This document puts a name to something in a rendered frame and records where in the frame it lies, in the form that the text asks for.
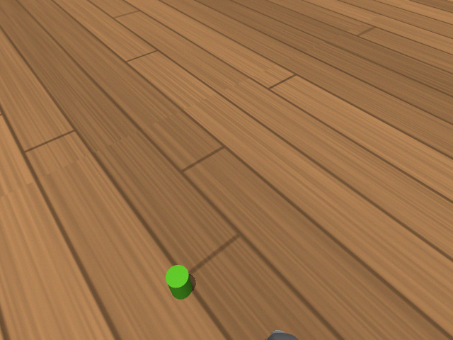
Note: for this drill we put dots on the can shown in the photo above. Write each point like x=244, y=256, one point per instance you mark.
x=178, y=280

